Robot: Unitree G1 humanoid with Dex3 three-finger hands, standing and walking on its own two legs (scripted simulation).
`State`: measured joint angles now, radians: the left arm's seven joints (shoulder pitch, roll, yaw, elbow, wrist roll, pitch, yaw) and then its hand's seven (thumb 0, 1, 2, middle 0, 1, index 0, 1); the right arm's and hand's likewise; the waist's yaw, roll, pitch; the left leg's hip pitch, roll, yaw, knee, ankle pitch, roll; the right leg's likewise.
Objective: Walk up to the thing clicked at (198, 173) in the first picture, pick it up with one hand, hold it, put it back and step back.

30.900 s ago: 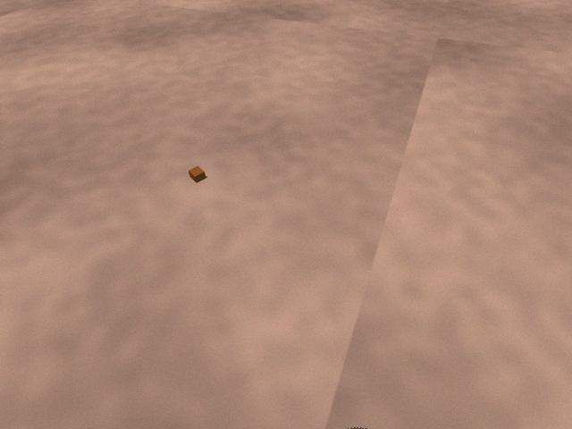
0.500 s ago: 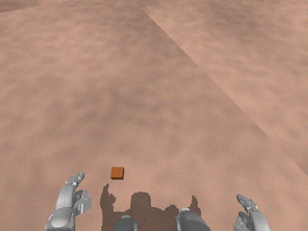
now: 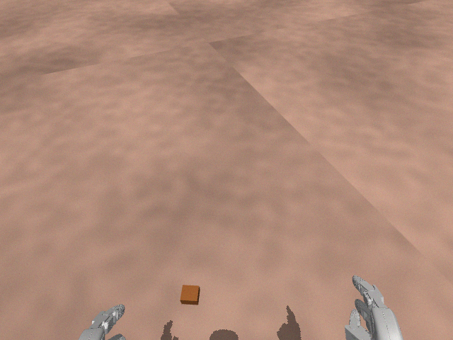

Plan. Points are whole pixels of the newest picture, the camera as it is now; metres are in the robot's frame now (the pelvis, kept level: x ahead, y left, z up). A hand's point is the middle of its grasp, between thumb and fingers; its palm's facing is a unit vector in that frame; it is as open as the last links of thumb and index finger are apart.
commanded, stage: home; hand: left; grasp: from above
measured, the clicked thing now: (190, 294) +0.49 +0.16 -0.70
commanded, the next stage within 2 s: stand in 1.82 s
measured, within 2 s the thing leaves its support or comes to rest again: neither
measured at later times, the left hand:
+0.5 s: hand out of the picture +0.16 +0.17 -0.05, palm faces +0.03 -0.98 -0.19, open 7.4 cm
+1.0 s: hand out of the picture +0.16 +0.17 -0.05, palm faces +0.03 -0.98 -0.20, open 7.4 cm
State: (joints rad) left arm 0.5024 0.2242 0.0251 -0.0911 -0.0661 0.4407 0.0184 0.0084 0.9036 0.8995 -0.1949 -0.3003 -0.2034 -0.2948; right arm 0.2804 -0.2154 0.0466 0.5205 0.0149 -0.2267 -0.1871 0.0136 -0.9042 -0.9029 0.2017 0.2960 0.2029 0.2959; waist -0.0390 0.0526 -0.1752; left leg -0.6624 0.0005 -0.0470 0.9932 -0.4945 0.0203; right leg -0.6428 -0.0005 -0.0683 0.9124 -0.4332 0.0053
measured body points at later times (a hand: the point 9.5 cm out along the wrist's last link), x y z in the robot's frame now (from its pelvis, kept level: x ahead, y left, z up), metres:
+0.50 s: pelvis +0.00 +0.00 +0.00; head +0.01 +0.00 +0.45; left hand +0.16 +0.22 -0.03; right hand +0.14 -0.25 -0.07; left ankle +0.00 +0.10 -0.68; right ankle +0.01 -0.13 -0.68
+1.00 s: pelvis +0.00 -0.01 +0.00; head +0.01 +0.00 +0.45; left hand +0.16 +0.22 -0.03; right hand +0.16 -0.25 -0.06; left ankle +0.00 +0.10 -0.68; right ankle +0.01 -0.13 -0.68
